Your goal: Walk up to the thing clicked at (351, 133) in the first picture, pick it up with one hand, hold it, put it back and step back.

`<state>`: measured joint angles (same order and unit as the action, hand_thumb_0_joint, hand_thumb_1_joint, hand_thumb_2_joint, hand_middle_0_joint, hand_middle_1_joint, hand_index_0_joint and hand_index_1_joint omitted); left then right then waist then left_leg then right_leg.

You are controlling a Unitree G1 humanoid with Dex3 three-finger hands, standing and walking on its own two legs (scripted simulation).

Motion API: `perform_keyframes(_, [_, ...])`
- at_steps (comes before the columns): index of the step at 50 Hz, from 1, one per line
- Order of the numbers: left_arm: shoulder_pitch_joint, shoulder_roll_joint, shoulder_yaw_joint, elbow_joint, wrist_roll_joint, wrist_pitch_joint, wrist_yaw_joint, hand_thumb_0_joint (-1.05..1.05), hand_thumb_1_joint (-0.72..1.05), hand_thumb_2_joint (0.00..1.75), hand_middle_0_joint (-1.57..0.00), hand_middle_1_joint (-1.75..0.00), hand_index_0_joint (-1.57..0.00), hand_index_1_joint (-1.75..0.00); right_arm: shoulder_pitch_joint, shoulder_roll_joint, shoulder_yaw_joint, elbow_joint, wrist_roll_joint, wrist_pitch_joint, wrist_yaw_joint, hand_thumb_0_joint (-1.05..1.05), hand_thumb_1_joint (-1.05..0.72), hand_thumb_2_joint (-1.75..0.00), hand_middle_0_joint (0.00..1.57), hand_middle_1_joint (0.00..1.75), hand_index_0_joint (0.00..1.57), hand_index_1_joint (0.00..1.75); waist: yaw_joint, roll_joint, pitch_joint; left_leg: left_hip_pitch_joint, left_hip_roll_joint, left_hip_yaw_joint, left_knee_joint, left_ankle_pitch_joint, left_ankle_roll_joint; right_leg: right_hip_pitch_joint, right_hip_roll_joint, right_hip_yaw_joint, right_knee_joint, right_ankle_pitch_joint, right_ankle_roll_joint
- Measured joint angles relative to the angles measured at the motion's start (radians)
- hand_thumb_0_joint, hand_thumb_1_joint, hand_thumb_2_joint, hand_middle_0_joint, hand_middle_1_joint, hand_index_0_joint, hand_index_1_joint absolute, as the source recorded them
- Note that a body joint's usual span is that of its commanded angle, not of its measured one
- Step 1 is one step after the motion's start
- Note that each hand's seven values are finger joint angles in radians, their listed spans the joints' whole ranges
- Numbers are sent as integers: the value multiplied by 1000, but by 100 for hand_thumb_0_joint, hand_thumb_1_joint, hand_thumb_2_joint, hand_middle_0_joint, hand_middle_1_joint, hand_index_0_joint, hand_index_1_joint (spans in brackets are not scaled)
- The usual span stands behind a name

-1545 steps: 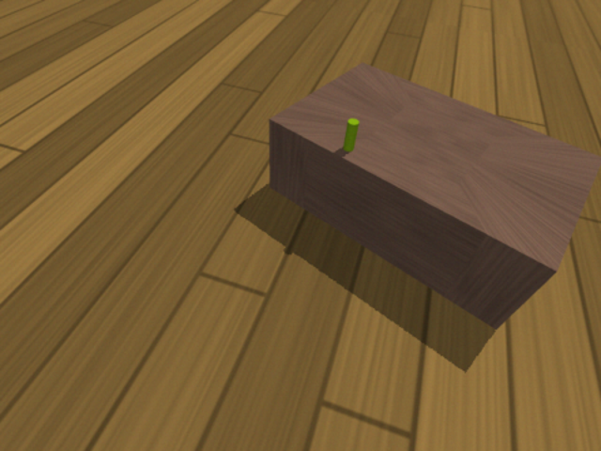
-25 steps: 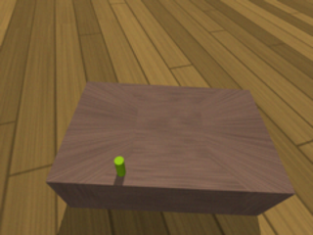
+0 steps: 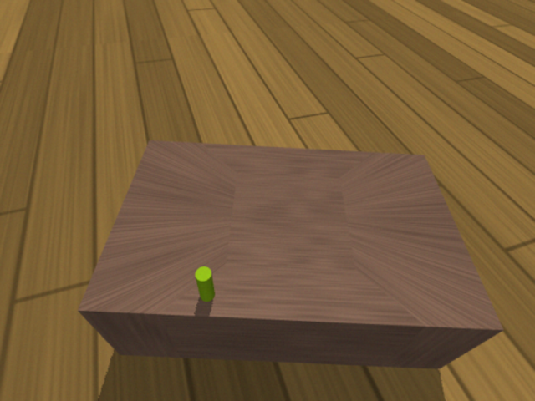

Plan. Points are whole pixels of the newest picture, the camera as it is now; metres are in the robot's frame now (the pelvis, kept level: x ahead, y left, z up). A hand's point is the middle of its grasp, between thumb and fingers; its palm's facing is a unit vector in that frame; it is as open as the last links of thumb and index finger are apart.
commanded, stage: stand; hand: left
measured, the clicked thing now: (205, 284) +0.45 +0.14 -0.33
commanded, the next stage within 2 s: step back in 0.50 s
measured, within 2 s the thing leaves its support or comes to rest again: neither
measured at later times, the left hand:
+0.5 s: hand out of the picture +0.06 +0.26 -0.16, palm faces -0.02 -0.94 -0.34, open 7.4 cm
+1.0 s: hand out of the picture +0.07 +0.31 -0.19, palm faces +0.00 -0.92 -0.38, open 7.4 cm
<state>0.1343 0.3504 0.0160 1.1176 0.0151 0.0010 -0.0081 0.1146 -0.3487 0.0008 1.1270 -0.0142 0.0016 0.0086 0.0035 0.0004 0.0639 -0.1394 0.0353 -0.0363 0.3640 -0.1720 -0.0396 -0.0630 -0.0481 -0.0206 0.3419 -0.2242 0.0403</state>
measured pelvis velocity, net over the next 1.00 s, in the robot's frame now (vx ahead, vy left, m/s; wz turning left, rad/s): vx -0.07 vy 0.04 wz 0.00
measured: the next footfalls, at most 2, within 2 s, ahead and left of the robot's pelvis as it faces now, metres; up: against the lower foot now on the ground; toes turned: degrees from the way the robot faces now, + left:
left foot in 0.90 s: -0.03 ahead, +0.14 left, +0.00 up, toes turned -1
right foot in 1.30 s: -0.08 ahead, -0.08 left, +0.00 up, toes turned -2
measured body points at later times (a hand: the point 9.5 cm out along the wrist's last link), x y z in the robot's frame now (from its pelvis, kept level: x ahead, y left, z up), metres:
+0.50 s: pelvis +0.00 +0.00 +0.00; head +0.01 +0.01 +0.45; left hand +0.06 +0.30 -0.14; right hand +0.07 -0.30 -0.13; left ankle +0.02 +0.14 -0.75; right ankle -0.02 -0.14 -0.75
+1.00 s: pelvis -0.07 +0.04 -0.03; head +0.00 +0.07 +0.41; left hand +0.07 +0.36 -0.16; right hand +0.00 -0.28 -0.14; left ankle -0.07 +0.14 -0.75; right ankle -0.05 -0.12 -0.70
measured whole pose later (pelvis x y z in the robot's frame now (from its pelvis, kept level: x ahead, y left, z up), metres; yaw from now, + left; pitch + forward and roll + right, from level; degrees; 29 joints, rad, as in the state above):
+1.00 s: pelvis -0.07 +0.04 -0.03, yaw +0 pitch -2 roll +0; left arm 0.05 0.43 0.08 0.87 0.01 0.07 0.04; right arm 0.15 -0.35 -0.05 0.95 -0.03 0.04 0.02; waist 0.00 -0.08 0.20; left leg -0.29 -0.03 0.00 0.71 -0.39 0.03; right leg -0.47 0.06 0.17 1.03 -0.54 -0.04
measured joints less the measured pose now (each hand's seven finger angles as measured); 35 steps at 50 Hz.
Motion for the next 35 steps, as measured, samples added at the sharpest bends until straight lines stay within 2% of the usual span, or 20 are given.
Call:
perform_keyframes(25, [4, 3, 0, -1, 1, 0, -3, 0, 90, 90, -21, -30, -20, -30, 5, 2, -1, -1, -1, 0, 3, 1, -90, -90, 21, 30, 20, 30, -1, -5, 4, -11, -2, -1, 1, 2, 2, -9, -2, -1, -1, 2, 1])
perform_keyframes(30, [-14, 16, 28, -56, -17, 11, 7, 0, 90, 90, -21, -30, -20, -30, -30, -11, -16, -43, 9, 22, 10, 1, -90, -90, 21, 30, 20, 30, 0, -2, 57, -79, 0, -3, 88, -24, 6, -83, 1, 3, 97, -29, -4])
perform_keyframes(35, [-34, 35, 41, -111, -13, 28, 12, 0, 90, 90, -21, -30, -20, -30, -57, -33, -36, -93, 14, 43, 12, 1, -90, -90, 21, 30, 20, 30, 0, 8, 103, -162, 2, -12, 192, -51, 15, -164, 6, 0, 203, -59, -12])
